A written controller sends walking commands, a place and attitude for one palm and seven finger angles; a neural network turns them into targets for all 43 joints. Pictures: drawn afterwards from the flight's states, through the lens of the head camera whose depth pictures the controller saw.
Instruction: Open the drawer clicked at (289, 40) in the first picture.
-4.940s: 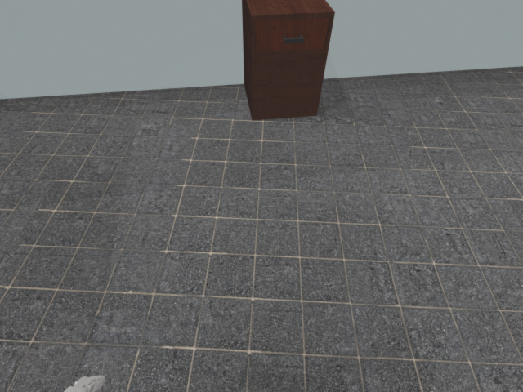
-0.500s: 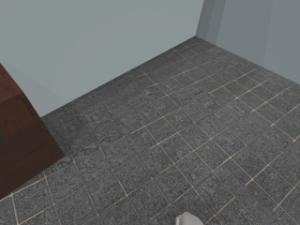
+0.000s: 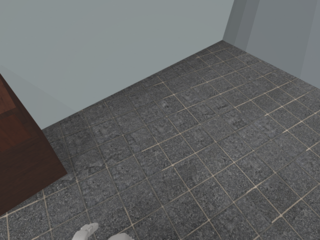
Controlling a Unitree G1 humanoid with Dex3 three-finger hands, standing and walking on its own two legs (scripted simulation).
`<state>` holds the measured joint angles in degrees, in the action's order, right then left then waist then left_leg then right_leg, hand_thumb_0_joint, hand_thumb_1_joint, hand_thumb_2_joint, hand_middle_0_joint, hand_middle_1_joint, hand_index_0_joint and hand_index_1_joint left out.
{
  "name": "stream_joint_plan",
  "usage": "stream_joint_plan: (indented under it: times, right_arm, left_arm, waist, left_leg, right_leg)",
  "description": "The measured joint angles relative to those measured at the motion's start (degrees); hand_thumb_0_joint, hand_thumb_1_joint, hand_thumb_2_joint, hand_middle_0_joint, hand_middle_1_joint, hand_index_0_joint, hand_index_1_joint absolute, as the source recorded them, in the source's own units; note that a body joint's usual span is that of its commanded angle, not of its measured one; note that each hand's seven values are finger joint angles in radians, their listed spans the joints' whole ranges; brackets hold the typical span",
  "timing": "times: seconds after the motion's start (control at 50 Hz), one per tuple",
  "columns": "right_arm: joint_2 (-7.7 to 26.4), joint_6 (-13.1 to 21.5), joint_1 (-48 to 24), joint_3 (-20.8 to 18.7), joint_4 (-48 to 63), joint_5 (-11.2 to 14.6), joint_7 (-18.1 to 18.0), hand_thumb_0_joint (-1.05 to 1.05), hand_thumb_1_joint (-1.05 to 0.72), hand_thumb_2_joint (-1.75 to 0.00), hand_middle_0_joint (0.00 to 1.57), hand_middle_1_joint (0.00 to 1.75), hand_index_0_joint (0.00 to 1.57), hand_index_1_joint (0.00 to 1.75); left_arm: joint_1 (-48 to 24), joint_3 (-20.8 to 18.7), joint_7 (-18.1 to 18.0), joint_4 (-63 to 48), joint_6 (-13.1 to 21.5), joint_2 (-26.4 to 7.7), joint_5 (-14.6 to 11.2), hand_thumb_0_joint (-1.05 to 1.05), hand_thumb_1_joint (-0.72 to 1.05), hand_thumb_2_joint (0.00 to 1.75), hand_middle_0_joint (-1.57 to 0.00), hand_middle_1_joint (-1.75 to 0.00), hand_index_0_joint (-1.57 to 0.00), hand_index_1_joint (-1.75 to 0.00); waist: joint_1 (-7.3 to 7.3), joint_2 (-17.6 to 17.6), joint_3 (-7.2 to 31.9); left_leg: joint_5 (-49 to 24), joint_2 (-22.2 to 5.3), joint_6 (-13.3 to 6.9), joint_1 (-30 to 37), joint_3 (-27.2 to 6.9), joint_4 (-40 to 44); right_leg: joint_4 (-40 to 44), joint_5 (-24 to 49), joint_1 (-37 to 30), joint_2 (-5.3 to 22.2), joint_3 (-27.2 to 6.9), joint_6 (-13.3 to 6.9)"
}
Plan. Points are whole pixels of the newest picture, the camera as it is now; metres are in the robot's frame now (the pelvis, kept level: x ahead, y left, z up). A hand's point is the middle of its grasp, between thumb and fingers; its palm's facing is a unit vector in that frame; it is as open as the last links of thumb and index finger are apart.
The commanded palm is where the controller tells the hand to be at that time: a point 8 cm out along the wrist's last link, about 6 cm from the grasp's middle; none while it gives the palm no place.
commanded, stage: turn to face it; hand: left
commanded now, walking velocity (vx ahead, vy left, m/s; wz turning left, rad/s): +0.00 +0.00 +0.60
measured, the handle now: out of the picture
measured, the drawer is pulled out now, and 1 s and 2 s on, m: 0.00 0.00 0.00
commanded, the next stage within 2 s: take the last steps up to it in 1.06 s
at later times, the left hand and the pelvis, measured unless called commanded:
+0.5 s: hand out of the picture +0.05 +0.24 -0.15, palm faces +0.30 -0.90 -0.31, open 7.4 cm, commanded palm none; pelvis +0.02 +0.00 +0.01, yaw +16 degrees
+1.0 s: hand out of the picture -0.11 +0.17 -0.17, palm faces +0.58 -0.77 -0.26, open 7.4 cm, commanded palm none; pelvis -0.02 -0.02 +0.00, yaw +34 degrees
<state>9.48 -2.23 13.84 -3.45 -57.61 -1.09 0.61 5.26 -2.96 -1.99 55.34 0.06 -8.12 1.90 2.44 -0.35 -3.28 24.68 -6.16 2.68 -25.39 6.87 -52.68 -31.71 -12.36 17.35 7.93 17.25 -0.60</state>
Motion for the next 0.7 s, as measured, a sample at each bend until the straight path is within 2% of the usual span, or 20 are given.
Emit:
stream_joint_plan:
  times: [0.06,0.08,0.12,0.14,0.18,0.24,0.32,0.44,0.5,0.54,0.56,0.6,0.62,0.66,0.7]
  right_arm:
    - [1.41,0.44,-1.27,-0.29,2.54,-0.17,0.37,0.0,-0.91,-0.9,0.2,0.3,0.19,0.3]
    - [1.93,0.75,-1.48,-0.48,3.34,-0.31,0.43,0.0,-0.91,-0.9,0.2,0.3,0.19,0.3]
    - [2.15,1.21,-2.34,-0.52,4.46,-0.71,0.29,0.0,-0.91,-0.9,0.2,0.3,0.19,0.3]
    - [2.23,1.44,-2.52,-0.42,4.85,-0.74,0.08,0.0,-0.91,-0.9,0.2,0.3,0.19,0.3]
    - [2.37,1.63,-2.52,-0.16,5.26,-0.67,-0.41,0.0,-0.91,-0.9,0.2,0.3,0.2,0.3]
    - [2.58,1.78,-2.29,0.29,5.36,-0.43,-0.78,0.0,-0.91,-0.9,0.2,0.3,0.2,0.3]
    - [2.79,1.64,-2.17,0.44,5.53,-0.27,-0.69,0.0,-0.91,-0.9,0.2,0.3,0.2,0.3]
    - [3.22,0.76,-2.52,0.25,5.51,-0.35,-0.24,0.0,-0.91,-0.9,0.2,0.3,0.2,0.3]
    - [3.84,-0.06,-2.77,-0.12,5.37,-0.39,0.0,0.0,-0.91,-0.9,0.2,0.3,0.2,0.3]
    - [4.29,-0.61,-2.69,-0.48,5.43,-0.18,0.17,0.0,-0.9,-0.9,0.2,0.3,0.2,0.3]
    - [4.66,-0.88,-2.64,-0.77,5.48,0.08,0.27,0.0,-0.9,-0.9,0.2,0.3,0.2,0.3]
    - [5.49,-1.58,-2.88,-1.48,5.1,0.06,0.33,0.0,-0.91,-0.9,0.2,0.3,0.2,0.3]
    - [5.79,-1.94,-2.99,-1.7,4.89,-0.07,0.45,0.0,-0.91,-0.9,0.2,0.3,0.2,0.3]
    - [6.32,-2.32,-3.31,-2.03,4.68,-0.23,0.85,0.0,-0.91,-0.9,0.2,0.3,0.2,0.3]
    - [6.59,-2.27,-3.45,-2.18,4.71,-0.24,1.14,0.0,-0.91,-0.9,0.2,0.3,0.2,0.3]
  left_arm:
    - [1.04,-0.54,0.21,-0.86,-0.99,-1.56,-0.2,-0.01,0.92,0.9,-0.21,-0.3,-0.21,-0.3]
    - [1.55,-0.77,0.39,-1.22,-1.46,-2.15,-0.44,0.0,0.92,0.9,-0.2,-0.3,-0.21,-0.3]
    - [2.12,-1.55,0.59,-1.56,-2.84,-3.73,-0.54,0.0,0.92,0.9,-0.2,-0.3,-0.21,-0.3]
    - [2.3,-1.96,0.67,-1.47,-3.36,-4.39,-0.45,0.0,0.92,0.9,-0.2,-0.3,-0.21,-0.3]
    - [2.62,-2.58,0.97,-1.27,-3.64,-5.41,-0.34,0.01,0.92,0.9,-0.2,-0.3,-0.2,-0.3]
    - [3.68,-2.86,1.19,-1.47,-3.27,-6.46,-0.43,0.01,0.92,0.9,-0.2,-0.3,-0.2,-0.29]
    - [5.06,-2.77,0.88,-1.73,-3.28,-7.15,-0.77,0.01,0.91,0.9,-0.2,-0.29,-0.2,-0.29]
    - [4.34,-2.12,0.53,-2.59,-3.48,-6.7,-1.23,0.01,0.91,0.9,-0.2,-0.29,-0.2,-0.29]
    - [3.59,-1.41,0.51,-3.67,-2.98,-5.66,-1.48,0.01,0.91,0.9,-0.2,-0.29,-0.2,-0.29]
    - [3.61,-0.86,0.57,-4.71,-2.24,-5.02,-1.57,0.01,0.91,0.9,-0.2,-0.3,-0.2,-0.29]
    - [3.76,-0.64,0.51,-5.17,-1.7,-4.56,-1.33,0.01,0.91,0.9,-0.2,-0.3,-0.2,-0.3]
    - [3.98,0.14,0.44,-5.6,-1.29,-3.27,-0.9,0.01,0.91,0.9,-0.2,-0.3,-0.2,-0.3]
    - [4.35,0.41,0.42,-5.77,-1.2,-2.78,-0.83,0.01,0.91,0.9,-0.2,-0.3,-0.2,-0.3]
    - [5.12,0.81,0.4,-5.75,-1.16,-2.05,-0.73,0.01,0.91,0.9,-0.2,-0.3,-0.21,-0.3]
    - [5.65,1.07,0.37,-5.37,-1.13,-1.61,-0.59,0.01,0.91,0.9,-0.2,-0.3,-0.21,-0.3]
  waist:
    - [-0.59,-0.84,0.21]
    - [-0.66,-1.02,0.42]
    - [-0.8,-2.05,0.02]
    - [-0.8,-2.17,-0.13]
    - [-1.02,-2.18,-0.4]
    - [-1.71,-1.91,-0.46]
    - [-2.01,-0.77,-0.38]
    - [-1.24,0.95,-0.89]
    - [-0.82,2.13,-1.01]
    - [-0.78,2.66,-0.72]
    - [-0.9,3.23,-0.54]
    - [-0.88,4.4,-0.8]
    - [-1.0,4.36,-0.83]
    - [-1.03,4.14,-0.98]
    - [-0.78,3.7,-1.12]
  left_leg:
    - [-4.79,0.4,-0.29,3.83,0.73,10.77]
    - [-6.32,0.88,-1.49,4.09,0.3,12.62]
    - [-5.77,2.12,-4.31,2.68,-0.03,10.6]
    - [-5.81,2.6,-5.13,2.6,-0.36,10.99]
    - [-7.41,3.71,-5.65,3.5,-1.15,14.06]
    - [-10.7,5.37,-5.9,5.66,-2.23,20.03]
    - [-13.37,6.65,-6.01,7.56,-4.2,24.78]
    - [-14.64,8.1,-5.03,7.23,-8.17,25.38]
    - [-14.8,8.77,-4.02,5.99,-10.5,24.12]
    - [-14.5,9.49,-3.05,4.56,-12.06,22.29]
    - [-13.1,9.55,-2.72,3.28,-12.64,20.13]
    - [-3.77,9.73,-1.75,-0.27,-12.46,10.03]
    - [-1.51,9.77,-1.45,-2.04,-11.55,3.82]
    - [-1.93,8.87,-0.64,-4.66,-9.62,-6.91]
    - [-3.57,7.43,0.27,-5.51,-8.3,-12.51]
  right_leg:
    - [-4.41,-2.59,0.86,1.83,1.44,1.35]
    - [-7.22,-4.66,2.01,2.48,1.34,2.05]
    - [-16.8,-13.65,6.22,1.56,-3.91,3.64]
    - [-22.32,-14.95,8.49,0.38,-6.82,3.99]
    - [-30.25,-12.84,11.7,-1.34,-10.67,4.64]
    - [-33.71,-9.15,13.26,-2.43,-13.56,5.63]
    - [-29.71,-9.51,11.43,-3.19,-15.18,6.5]
    - [-19.57,-12.74,6.72,-4.58,-16.66,6.27]
    - [-12.39,-12.25,3.43,-5.65,-16.68,5.57]
    - [-3.88,-8.39,-0.29,-6.14,-16.2,4.93]
    - [-0.85,-6.93,-1.45,-6.31,-15.6,3.39]
    - [-1.56,-5.8,-1.63,-6.09,-13.57,0.71]
    - [-1.31,-5.51,-2.11,-5.56,-12.84,0.07]
    - [0.16,-4.74,-3.39,-4.63,-11.53,-0.37]
    - [1.51,-4.11,-4.37,-3.73,-10.17,-0.41]
